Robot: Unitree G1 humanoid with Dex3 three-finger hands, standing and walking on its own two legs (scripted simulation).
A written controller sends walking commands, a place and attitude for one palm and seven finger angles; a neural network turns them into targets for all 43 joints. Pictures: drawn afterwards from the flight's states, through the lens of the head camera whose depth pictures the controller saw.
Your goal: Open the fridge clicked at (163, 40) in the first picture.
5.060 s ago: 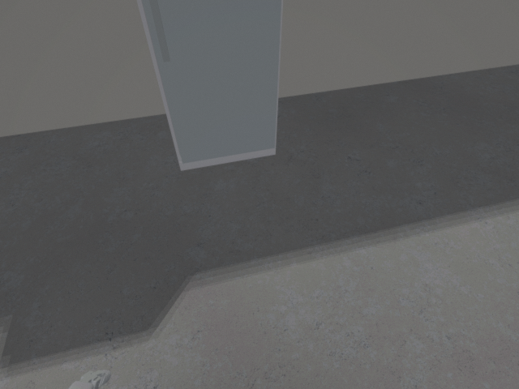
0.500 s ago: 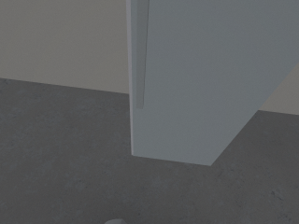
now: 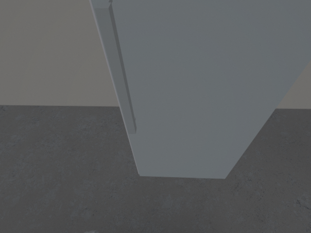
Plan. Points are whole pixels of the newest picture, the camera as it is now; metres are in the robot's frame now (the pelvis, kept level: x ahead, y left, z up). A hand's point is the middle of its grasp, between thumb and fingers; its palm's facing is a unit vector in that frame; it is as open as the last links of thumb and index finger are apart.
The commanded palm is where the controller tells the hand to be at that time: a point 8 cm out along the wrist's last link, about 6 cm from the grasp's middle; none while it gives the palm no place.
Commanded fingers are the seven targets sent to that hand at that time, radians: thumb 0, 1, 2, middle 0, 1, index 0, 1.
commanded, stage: come to a stop and stand still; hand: left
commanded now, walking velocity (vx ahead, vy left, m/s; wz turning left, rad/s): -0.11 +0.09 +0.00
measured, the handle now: (123, 82) +0.48 +0.10 +0.12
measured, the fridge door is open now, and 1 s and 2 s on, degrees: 0 0 0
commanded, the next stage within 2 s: look again from close up in 1.96 s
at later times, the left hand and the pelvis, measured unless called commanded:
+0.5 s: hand out of the picture -0.05 +0.20 -0.16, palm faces +0.01 -0.97 -0.24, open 7.4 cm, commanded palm none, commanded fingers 0.00 0.90 0.90 -0.20 -0.30 -0.20 -0.30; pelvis -0.05 +0.02 +0.01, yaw -1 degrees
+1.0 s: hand out of the picture -0.09 +0.15 -0.16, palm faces +0.02 -0.99 -0.16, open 7.4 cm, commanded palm none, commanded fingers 0.00 0.90 0.90 -0.20 -0.30 -0.20 -0.30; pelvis -0.07 +0.00 +0.01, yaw -1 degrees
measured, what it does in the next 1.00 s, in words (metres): steps on the spot: right foot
